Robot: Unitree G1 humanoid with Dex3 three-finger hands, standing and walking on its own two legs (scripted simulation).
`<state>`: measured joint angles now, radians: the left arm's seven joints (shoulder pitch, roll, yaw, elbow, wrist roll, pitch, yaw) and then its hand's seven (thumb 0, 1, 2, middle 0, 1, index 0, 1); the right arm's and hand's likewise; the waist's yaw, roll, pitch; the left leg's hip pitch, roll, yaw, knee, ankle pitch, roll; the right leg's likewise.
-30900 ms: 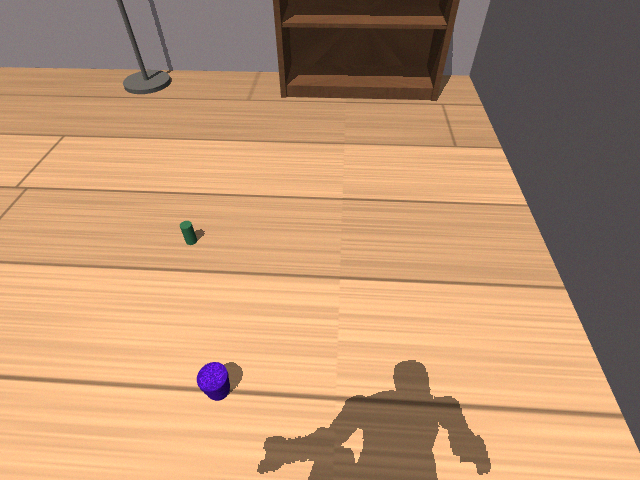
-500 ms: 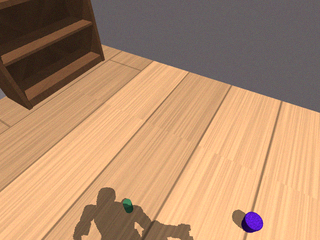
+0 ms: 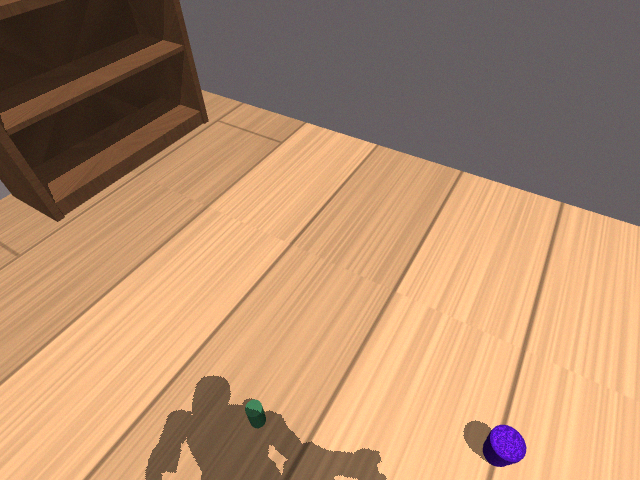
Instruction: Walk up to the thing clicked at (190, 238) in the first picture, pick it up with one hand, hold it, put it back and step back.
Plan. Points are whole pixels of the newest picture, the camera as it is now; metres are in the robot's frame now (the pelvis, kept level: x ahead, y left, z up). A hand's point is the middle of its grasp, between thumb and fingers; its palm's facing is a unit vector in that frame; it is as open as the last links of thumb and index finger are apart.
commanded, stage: stand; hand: left
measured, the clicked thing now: (255, 414) +0.46 +0.22 -0.73
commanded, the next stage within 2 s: walk up in 0.04 s
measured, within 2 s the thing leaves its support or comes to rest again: neither
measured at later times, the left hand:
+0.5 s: hand out of the picture +0.09 +0.25 -0.16, palm faces -0.02 -0.94 -0.33, open 7.4 cm
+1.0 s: hand out of the picture +0.11 +0.24 -0.16, palm faces -0.05 -0.94 -0.33, open 7.4 cm
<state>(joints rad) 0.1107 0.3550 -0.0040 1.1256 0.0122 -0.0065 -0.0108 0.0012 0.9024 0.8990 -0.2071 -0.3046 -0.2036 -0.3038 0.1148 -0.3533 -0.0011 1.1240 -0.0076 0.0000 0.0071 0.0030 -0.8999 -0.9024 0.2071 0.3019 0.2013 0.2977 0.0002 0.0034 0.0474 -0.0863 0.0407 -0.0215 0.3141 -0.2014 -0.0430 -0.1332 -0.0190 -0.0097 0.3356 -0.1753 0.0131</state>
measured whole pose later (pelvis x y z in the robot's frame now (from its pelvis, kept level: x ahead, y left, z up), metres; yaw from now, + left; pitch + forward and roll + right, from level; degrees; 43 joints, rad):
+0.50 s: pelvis +0.02 +0.00 +0.00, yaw -2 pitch -2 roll +0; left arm 0.14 0.34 0.03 1.11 0.01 0.01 -0.02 0.00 0.90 0.90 -0.21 -0.30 -0.20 -0.30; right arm 0.14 -0.36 -0.02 1.07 -0.02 -0.01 0.00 0.00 -0.90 -0.90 0.21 0.30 0.20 0.30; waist 0.01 0.01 0.04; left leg -0.06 0.05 0.01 0.35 -0.26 -0.04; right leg -0.12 0.00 0.02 0.38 -0.23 0.01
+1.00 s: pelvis +0.02 +0.00 +0.00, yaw -3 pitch -3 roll +0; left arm 0.11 0.34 0.03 1.09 0.01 0.01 -0.02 0.00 0.90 0.90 -0.21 -0.30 -0.20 -0.30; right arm 0.15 -0.35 -0.02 1.07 -0.01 -0.01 0.00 0.00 -0.90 -0.90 0.21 0.30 0.20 0.30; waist 0.00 0.01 0.05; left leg -0.04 0.06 0.04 0.34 -0.26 -0.05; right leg -0.13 0.01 0.05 0.40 -0.23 0.00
